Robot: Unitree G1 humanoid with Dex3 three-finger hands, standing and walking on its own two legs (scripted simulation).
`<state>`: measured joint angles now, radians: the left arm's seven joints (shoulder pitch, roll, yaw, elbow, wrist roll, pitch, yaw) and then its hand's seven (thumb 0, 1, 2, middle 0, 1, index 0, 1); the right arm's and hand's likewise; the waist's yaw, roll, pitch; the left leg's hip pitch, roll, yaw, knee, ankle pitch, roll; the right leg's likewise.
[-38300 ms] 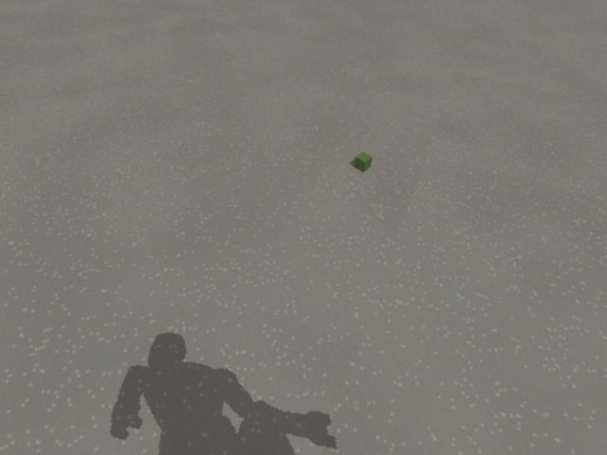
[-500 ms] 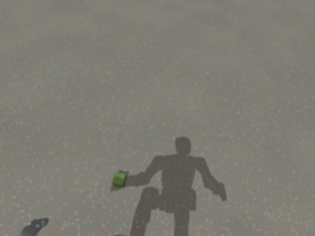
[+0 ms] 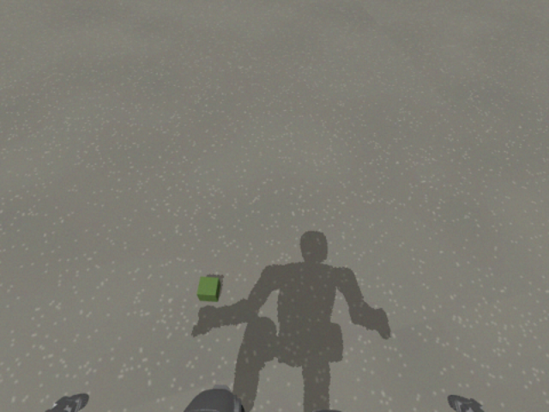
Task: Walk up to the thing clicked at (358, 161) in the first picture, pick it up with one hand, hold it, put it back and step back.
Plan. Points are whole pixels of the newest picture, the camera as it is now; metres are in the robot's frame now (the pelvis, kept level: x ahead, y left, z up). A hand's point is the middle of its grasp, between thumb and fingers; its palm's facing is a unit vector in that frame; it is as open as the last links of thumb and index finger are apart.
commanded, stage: step back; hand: left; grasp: from above
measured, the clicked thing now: (209, 289) +0.57 +0.22 -0.72
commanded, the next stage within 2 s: none
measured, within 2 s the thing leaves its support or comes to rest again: neither
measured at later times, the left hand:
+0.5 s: hand out of the picture -0.03 +0.28 -0.14, palm faces +0.02 -0.93 -0.37, open 7.4 cm
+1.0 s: hand out of the picture -0.19 +0.25 -0.14, palm faces +0.05 -0.91 -0.40, open 7.4 cm
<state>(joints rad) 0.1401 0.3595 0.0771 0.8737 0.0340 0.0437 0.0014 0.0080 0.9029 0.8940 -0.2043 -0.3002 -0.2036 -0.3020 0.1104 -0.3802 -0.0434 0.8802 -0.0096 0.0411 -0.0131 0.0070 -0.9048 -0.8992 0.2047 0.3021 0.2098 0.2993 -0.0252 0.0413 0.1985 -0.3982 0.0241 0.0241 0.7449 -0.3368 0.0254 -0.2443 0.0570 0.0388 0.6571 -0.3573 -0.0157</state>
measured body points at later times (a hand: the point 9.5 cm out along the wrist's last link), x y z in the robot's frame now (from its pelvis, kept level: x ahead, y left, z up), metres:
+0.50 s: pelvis -0.14 +0.00 +0.01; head -0.08 +0.03 +0.46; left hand -0.03 +0.32 -0.11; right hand -0.03 -0.31 -0.08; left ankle -0.10 +0.12 -0.72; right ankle -0.17 -0.15 -0.63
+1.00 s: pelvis -0.32 -0.03 +0.00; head -0.26 -0.02 +0.44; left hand -0.19 +0.29 -0.11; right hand -0.24 -0.35 -0.12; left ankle -0.32 +0.08 -0.72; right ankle -0.23 -0.16 -0.71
